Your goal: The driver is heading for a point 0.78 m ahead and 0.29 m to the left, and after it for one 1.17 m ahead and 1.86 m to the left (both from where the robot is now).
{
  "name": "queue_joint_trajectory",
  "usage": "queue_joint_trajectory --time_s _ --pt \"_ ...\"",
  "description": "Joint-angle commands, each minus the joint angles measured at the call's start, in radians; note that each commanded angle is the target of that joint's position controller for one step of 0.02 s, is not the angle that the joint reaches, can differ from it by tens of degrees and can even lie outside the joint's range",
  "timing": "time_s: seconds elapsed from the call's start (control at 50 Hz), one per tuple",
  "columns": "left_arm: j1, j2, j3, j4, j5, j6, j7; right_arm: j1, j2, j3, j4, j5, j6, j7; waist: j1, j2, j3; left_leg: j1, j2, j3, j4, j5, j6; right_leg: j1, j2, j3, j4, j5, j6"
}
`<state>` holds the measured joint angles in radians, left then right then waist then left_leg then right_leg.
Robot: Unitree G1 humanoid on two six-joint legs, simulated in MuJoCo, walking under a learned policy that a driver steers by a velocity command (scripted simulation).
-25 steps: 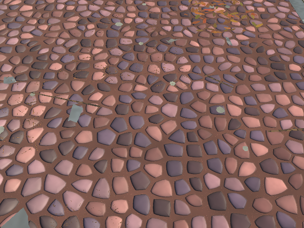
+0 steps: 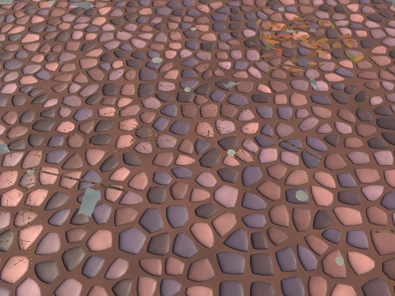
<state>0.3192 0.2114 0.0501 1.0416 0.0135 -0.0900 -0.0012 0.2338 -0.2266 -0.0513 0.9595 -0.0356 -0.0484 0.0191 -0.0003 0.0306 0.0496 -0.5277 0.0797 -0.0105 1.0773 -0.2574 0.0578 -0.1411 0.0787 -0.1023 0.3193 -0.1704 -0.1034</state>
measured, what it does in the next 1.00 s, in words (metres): walks ahead, turning left: left foot, then right foot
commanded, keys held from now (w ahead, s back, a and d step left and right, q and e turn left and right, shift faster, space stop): w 0.14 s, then w+q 0.86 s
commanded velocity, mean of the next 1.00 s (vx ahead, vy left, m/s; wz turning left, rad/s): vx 0.50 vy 0.00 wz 0.38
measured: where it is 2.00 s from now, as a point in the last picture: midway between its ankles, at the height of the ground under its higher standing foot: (149, 213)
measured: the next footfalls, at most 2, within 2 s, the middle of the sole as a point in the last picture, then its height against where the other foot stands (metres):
left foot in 0.32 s outside the picture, level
right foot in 0.88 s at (204, 243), level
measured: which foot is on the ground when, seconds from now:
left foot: up 0.00-0.30, down 0.32-0.88, up 0.90-1.00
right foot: down 0.00-0.34, up 0.36-0.86, down 0.88-1.00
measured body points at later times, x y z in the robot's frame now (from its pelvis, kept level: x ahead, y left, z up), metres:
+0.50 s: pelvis +0.27 +0.07 -0.01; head +0.30 +0.08 +0.44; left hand +0.32 +0.32 -0.15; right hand +0.35 -0.19 -0.14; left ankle +0.30 +0.11 -0.74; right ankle +0.26 -0.08 -0.66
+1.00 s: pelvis +0.55 +0.08 -0.01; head +0.59 +0.08 +0.44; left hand +0.61 +0.38 -0.11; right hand +0.69 -0.17 -0.15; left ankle +0.40 +0.13 -0.66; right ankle +0.64 +0.01 -0.74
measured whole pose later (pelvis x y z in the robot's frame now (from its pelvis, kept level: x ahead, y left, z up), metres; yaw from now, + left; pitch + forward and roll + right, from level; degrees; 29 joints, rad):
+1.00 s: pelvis +0.55 +0.08 -0.01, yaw +26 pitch +1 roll +0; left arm 0.12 0.24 0.04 0.77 0.04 -0.07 0.01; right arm 0.35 -0.29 -0.08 0.87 -0.02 -0.04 0.01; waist -0.06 0.03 0.04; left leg -0.34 -0.06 -0.07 1.13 -0.38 0.08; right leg -0.34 0.01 -0.06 0.49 -0.18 -0.04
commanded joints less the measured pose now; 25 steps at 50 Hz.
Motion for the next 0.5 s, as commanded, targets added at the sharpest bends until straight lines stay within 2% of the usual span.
queue_joint_trajectory --time_s 0.02,0.12,0.18,0.22,0.26,0.28,0.3,0.32,0.34,0.36,0.38,0.4,0.42,0.44,0.46,0.5 --pt "0.040 0.096 0.011 -0.027 -0.002 -0.023 0.002 0.009 -0.032 -0.006 -0.046 -0.003 0.015 0.010 -0.027 -0.078 0.033 -0.087 0.036 0.020 -0.075 0.104 -0.029 -0.017 -0.264 0.208 -0.214 0.197 -0.119" --pt "0.127 0.096 0.004 -0.006 -0.002 -0.020 0.002 -0.188 -0.015 0.009 -0.113 0.012 0.009 0.012 0.027 -0.088 0.047 -0.081 0.012 0.073 -0.352 0.246 -0.038 0.056 -0.239 0.146 -0.211 0.308 -0.097" --pt "0.173 0.105 0.006 0.012 0.007 -0.017 0.010 -0.250 -0.024 0.011 -0.136 0.015 0.005 0.008 0.048 -0.096 0.052 -0.092 -0.010 0.087 -0.437 0.244 -0.012 0.168 -0.273 0.120 -0.194 0.351 -0.095" --pt "0.182 0.106 0.008 0.022 0.015 -0.014 0.019 -0.268 -0.035 0.008 -0.150 0.014 0.001 0.009 0.044 -0.095 0.061 -0.091 -0.021 0.083 -0.473 0.195 0.019 0.234 -0.304 0.097 -0.165 0.405 -0.085" --pt "0.160 0.116 0.012 0.023 0.018 -0.012 0.028 -0.227 -0.043 0.000 -0.145 0.011 -0.005 0.006 0.013 -0.098 0.041 -0.010 -0.062 0.102 -0.507 0.118 0.059 0.269 -0.315 0.051 -0.073 0.609 -0.062" --pt "0.148 0.126 0.015 0.022 0.020 -0.010 0.031 -0.162 -0.053 -0.008 -0.126 0.009 -0.009 0.002 -0.017 -0.105 0.001 0.075 -0.097 0.121 -0.517 0.079 0.081 0.277 -0.314 0.028 0.028 0.755 -0.051" --pt "0.135 0.133 0.017 0.018 0.019 -0.003 0.031 -0.040 -0.065 -0.019 -0.084 0.005 -0.016 -0.003 -0.068 -0.094 -0.063 0.209 -0.137 0.142 -0.564 0.085 0.105 0.266 -0.296 -0.001 0.191 0.830 -0.036" --pt "0.127 0.131 0.014 0.005 0.015 0.000 0.031 0.118 -0.102 -0.038 -0.033 -0.007 -0.023 -0.009 -0.128 -0.071 -0.148 0.430 -0.114 0.089 -0.593 0.103 0.141 0.144 -0.268 -0.033 0.406 0.721 -0.011" --pt "0.152 0.078 0.000 -0.044 -0.014 -0.003 0.022 0.257 -0.206 -0.069 -0.017 -0.023 -0.025 -0.018 -0.150 0.081 -0.268 0.721 0.135 -0.289 -0.621 0.031 0.247 -0.172 -0.176 -0.081 0.768 0.344 0.033" --pt "0.169 0.089 0.011 -0.058 -0.013 -0.011 0.007 0.237 -0.238 -0.078 -0.012 0.005 -0.008 -0.009 -0.105 0.200 -0.335 0.836 0.289 -0.731 -0.786 0.068 0.351 -0.430 0.002 0.032 1.031 -0.333 0.055" --pt "0.073 0.120 0.018 -0.088 0.006 -0.014 0.003 0.133 -0.222 -0.073 -0.030 0.026 -0.001 -0.004 -0.071 0.077 -0.217 0.752 0.250 -0.622 -0.796 0.023 0.325 -0.537 -0.079 0.142 1.068 -0.263 0.039" --pt "-0.004 0.114 0.015 -0.112 0.005 -0.026 -0.002 0.071 -0.167 -0.061 -0.043 0.027 -0.001 -0.006 -0.060 0.007 -0.110 0.616 0.223 -0.498 -0.816 0.071 0.298 -0.551 -0.121 0.140 1.023 -0.176 0.040" --pt "-0.023 0.101 0.015 -0.118 0.006 -0.029 -0.002 0.036 -0.125 -0.049 -0.046 0.024 -0.004 -0.008 -0.025 -0.044 -0.043 0.500 0.175 -0.415 -0.842 0.157 0.256 -0.509 -0.153 0.141 0.935 -0.130 0.044" --pt "-0.028 0.098 0.016 -0.130 0.021 -0.016 0.000 0.026 -0.101 -0.041 -0.042 0.029 -0.010 -0.013 0.005 -0.037 -0.023 0.424 0.132 -0.355 -0.853 0.240 0.230 -0.458 -0.172 0.145 0.872 -0.119 0.060" --pt "-0.014 0.083 0.014 -0.131 0.031 0.002 -0.002 0.026 -0.091 -0.037 -0.040 0.031 -0.016 -0.016 0.023 -0.025 -0.033 0.384 0.102 -0.309 -0.860 0.287 0.217 -0.410 -0.177 0.144 0.834 -0.116 0.075" --pt "-0.027 0.071 0.012 -0.149 0.037 0.029 -0.006 0.067 -0.115 -0.042 -0.033 0.036 -0.030 -0.018 0.030 -0.012 -0.041 0.358 0.076 -0.275 -0.869 0.356 0.223 -0.402 -0.171 0.125 0.778 -0.111 0.103"
Keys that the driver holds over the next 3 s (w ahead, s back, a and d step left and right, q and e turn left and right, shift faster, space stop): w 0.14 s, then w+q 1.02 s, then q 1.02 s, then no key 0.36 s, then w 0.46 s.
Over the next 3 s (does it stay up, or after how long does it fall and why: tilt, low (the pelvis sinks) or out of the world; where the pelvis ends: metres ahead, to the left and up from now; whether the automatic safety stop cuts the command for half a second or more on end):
stays up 0.84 0.26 0.00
